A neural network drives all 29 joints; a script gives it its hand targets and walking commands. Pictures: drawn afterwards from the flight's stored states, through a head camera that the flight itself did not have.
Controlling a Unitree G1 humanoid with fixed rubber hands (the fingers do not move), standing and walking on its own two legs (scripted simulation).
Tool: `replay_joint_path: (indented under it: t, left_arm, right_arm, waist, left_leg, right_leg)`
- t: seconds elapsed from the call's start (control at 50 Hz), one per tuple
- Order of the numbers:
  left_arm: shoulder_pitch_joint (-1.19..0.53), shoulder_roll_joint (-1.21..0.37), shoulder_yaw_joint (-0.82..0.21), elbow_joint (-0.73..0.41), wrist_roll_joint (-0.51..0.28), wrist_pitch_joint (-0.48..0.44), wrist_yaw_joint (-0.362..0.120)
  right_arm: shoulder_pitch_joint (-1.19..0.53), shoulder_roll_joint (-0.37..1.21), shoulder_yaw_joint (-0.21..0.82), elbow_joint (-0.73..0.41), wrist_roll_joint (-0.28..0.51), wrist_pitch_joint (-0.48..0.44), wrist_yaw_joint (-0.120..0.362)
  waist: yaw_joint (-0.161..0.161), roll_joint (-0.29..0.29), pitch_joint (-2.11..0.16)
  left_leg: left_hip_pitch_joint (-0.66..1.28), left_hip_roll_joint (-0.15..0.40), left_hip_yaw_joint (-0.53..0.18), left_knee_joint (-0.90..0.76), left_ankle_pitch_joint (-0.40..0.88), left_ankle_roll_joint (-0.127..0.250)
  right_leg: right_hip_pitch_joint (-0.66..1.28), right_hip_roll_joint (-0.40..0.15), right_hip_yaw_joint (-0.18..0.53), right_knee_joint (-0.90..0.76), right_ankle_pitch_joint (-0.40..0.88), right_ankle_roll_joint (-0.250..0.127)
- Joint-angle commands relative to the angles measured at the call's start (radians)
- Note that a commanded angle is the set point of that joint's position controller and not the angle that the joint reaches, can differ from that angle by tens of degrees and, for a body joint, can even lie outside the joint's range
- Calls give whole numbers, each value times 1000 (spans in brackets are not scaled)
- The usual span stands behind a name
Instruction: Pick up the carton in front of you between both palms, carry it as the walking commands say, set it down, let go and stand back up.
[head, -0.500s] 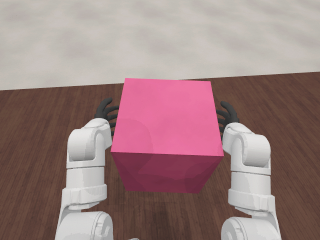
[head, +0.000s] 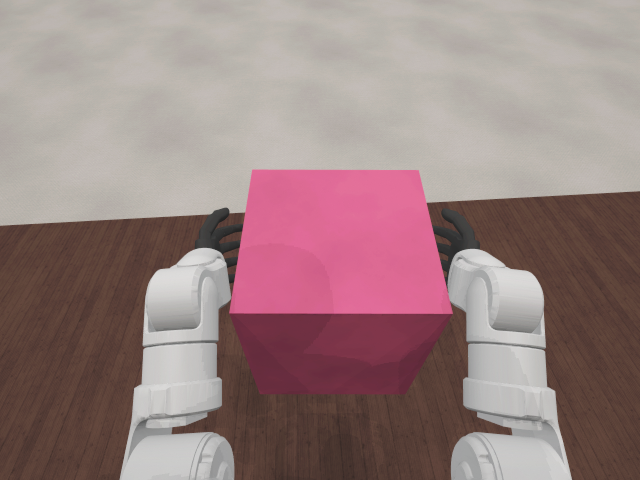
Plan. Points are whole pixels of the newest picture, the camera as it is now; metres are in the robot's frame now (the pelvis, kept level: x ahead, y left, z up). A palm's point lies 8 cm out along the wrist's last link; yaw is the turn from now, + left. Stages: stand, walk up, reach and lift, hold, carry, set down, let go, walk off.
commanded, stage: carry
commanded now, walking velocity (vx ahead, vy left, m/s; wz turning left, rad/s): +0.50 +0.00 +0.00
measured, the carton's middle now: (333, 289) +0.35 +0.01 +0.03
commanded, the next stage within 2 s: none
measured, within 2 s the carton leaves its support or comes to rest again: neither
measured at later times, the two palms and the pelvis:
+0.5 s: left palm (240, 127) +0.65 +0.18 +0.08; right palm (410, 133) +0.64 -0.12 +0.08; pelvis +0.31 +0.04 -0.03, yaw -1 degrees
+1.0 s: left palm (274, 61) +0.95 +0.15 +0.06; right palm (403, 63) +0.95 -0.15 +0.06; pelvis +0.61 +0.00 -0.05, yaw +0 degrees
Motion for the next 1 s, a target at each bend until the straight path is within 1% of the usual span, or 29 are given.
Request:
replay_joint_path:
  t: [0.0, 0.04, 0.1, 0.18, 0.28, 0.32, 0.34, 0.36, 0.38, 0.4, 0.42, 0.44, 0.46, 0.48, 0.5, 0.54, 0.6, 0.66, 0.78, 0.8, 0.82, 0.84, 0.86, 0.88, 0.9, 0.92, 0.94, 0.96, 0.98]
  left_arm:
    - [-708, -920, -674, -124, -350, -30, -124]
    - [-738, -946, -705, -154, -383, -52, -136]
    - [-697, -932, -722, -166, -395, -61, -141]
    - [-646, -877, -723, -189, -383, -57, -133]
    - [-589, -803, -693, -164, -356, -27, -119]
    - [-579, -790, -681, -137, -346, -11, -115]
    - [-584, -785, -676, -124, -343, -3, -113]
    - [-595, -778, -666, -112, -336, 3, -111]
    - [-596, -770, -648, -98, -326, 11, -106]
    - [-562, -786, -639, -66, -322, 24, -100]
    - [-595, -782, -633, -85, -314, 22, -93]
    - [-640, -814, -629, -92, -312, 22, -91]
    - [-668, -850, -630, -108, -309, 16, -92]
    - [-680, -872, -623, -116, -300, 7, -94]
    - [-686, -893, -623, -120, -292, -3, -97]
    - [-667, -906, -635, -116, -272, -19, -98]
    - [-612, -888, -647, -122, -252, -33, -91]
    - [-598, -851, -658, -158, -251, -35, -85]
    - [-563, -775, -643, -156, -241, -4, -80]
    - [-556, -765, -635, -146, -237, 2, -81]
    - [-552, -756, -625, -136, -233, 8, -82]
    - [-548, -744, -613, -125, -230, 13, -83]
    - [-529, -736, -601, -107, -226, 16, -83]
    - [-523, -728, -587, -96, -221, 17, -83]
    - [-500, -714, -568, -72, -216, 20, -84]
    - [-546, -686, -559, -48, -210, 21, -79]
    - [-508, -731, -567, -33, -234, 18, -82]
    - [-533, -775, -574, -45, -249, 9, -90]
    - [-591, -830, -596, -70, -276, -1, -102]
  right_arm:
    - [-658, 927, 624, -109, 224, -31, 93]
    - [-636, 939, 635, -113, 213, -50, 93]
    - [-585, 921, 645, -122, 203, -66, 86]
    - [-565, 868, 657, -169, 204, -63, 78]
    - [-544, 787, 640, -184, 198, -25, 73]
    - [-525, 756, 614, -160, 186, -8, 75]
    - [-504, 741, 598, -140, 181, -1, 75]
    - [-495, 725, 582, -128, 176, 4, 75]
    - [-483, 702, 564, -103, 172, 11, 73]
    - [-518, 680, 553, -100, 171, 9, 67]
    - [-500, 728, 561, -86, 189, 11, 69]
    - [-544, 779, 577, -97, 203, 7, 77]
    - [-601, 834, 602, -119, 233, 1, 91]
    - [-668, 886, 638, -145, 267, -10, 104]
    - [-720, 930, 666, -164, 298, -21, 115]
    - [-739, 959, 699, -173, 329, -40, 127]
    - [-695, 942, 706, -176, 330, -52, 130]
    - [-658, 909, 706, -191, 330, -52, 126]
    - [-578, 835, 672, -148, 295, -28, 114]
    - [-572, 829, 667, -132, 288, -24, 113]
    - [-570, 825, 663, -118, 283, -21, 112]
    - [-568, 825, 658, -106, 279, -18, 111]
    - [-572, 826, 655, -98, 276, -15, 109]
    - [-576, 821, 649, -91, 270, -12, 106]
    - [-585, 814, 639, -79, 261, -7, 101]
    - [-588, 840, 624, -48, 252, 0, 98]
    - [-578, 826, 617, -60, 242, 3, 93]
    - [-611, 857, 620, -73, 240, -1, 91]
    - [-642, 890, 620, -85, 235, -10, 91]
  waist:
    - [5, -64, -376]
    - [1, -87, -385]
    - [18, -106, -391]
    - [49, -119, -360]
    - [80, -125, -298]
    - [33, -138, -321]
    - [-14, -118, -360]
    - [-46, -58, -403]
    - [-37, 66, -455]
    - [-86, 294, -576]
    - [-82, 236, -538]
    - [-97, 154, -463]
    - [-84, 50, -413]
    - [-71, 20, -385]
    - [-57, 24, -384]
    - [-49, 60, -392]
    - [-72, 75, -396]
    - [-91, 77, -386]
    - [-130, 93, -302]
    - [-127, 99, -286]
    - [-107, 110, -284]
    - [-82, 126, -298]
    - [-40, 114, -333]
    - [3, 67, -380]
    - [14, -43, -454]
    - [17, -266, -533]
    - [49, -243, -536]
    - [54, -207, -465]
    - [42, -116, -416]
  left_leg:
    - [-303, 90, -58, -30, 84, -2]
    - [-271, 92, -32, -127, 101, -14]
    - [-326, 91, 0, -263, 176, -23]
    - [-342, 69, 39, -461, 375, -14]
    - [-222, 13, 102, -759, 560, 20]
    - [-23, -8, 120, -838, 601, 43]
    - [138, -14, 140, -894, 638, 46]
    - [335, 56, 89, -858, 660, 39]
    - [553, 276, -167, -694, 970, 61]
    - [787, 454, -547, -742, 804, 269]
    - [740, 423, -595, -812, 552, 270]
    - [641, 370, -534, -841, 466, 249]
    - [552, 350, -474, -856, 479, 218]
    - [474, 333, -417, -871, 510, 204]
    - [417, 317, -372, -889, 495, 186]
    - [385, 295, -302, -900, 523, 182]
    - [456, 286, -245, -883, 693, 195]
    - [524, 259, -185, -852, 846, 169]
    - [584, 181, -89, -802, 949, 137]
    - [567, 177, -77, -797, 948, 128]
    - [534, 177, -60, -774, 983, 111]
    - [508, 180, -44, -720, 1023, 90]
    - [462, 170, -6, -611, 1035, 63]
    - [355, 145, 33, -451, 914, 36]
    - [136, 108, 44, -249, 499, 16]
    - [-213, -38, 24, 39, -90, -38]
    - [-323, -37, -39, 152, -88, -15]
    - [-376, 8, -51, 154, -40, 3]
    - [-376, 39, -54, 112, 14, 6]
  right_leg:
    - [493, -320, 458, -214, 215, -108]
    - [453, -299, 397, -223, 230, -109]
    - [514, -284, 331, -200, 399, -117]
    - [578, -227, 245, -157, 582, -77]
    - [607, -170, 172, -106, 588, -40]
    - [556, -167, 139, 10, 650, -5]
    - [506, -146, 98, 136, 633, 23]
    - [362, -122, 70, 312, 414, 56]
    - [125, -70, 64, 490, -106, 88]
    - [-160, 62, 113, 784, -440, 113]
    - [-269, 13, 167, 836, -411, 85]
    - [-305, -11, 160, 821, -361, 76]
    - [-301, -47, 163, 766, -306, 77]
    - [-276, -69, 164, 692, -277, 79]
    - [-232, -82, 160, 642, -260, 82]
    - [-208, -88, 137, 559, -233, 96]
    - [-278, -93, 106, 441, -166, 109]
    - [-317, -84, 87, 315, -49, 105]
    - [-256, -22, 12, -4, 162, 77]
    - [-206, -13, 1, -71, 195, 66]
    - [-115, 0, -6, -126, 220, 52]
    - [-10, 10, -16, -155, 233, 38]
    - [144, 20, -33, -202, 259, 29]
    - [337, -13, -13, -208, 267, 29]
    - [580, -193, 193, -93, 430, 15]
    - [856, -454, 613, -60, 520, -164]
    - [827, -429, 706, -131, 272, -215]
    - [745, -377, 643, -165, 187, -182]
    - [649, -354, 569, -182, 191, -154]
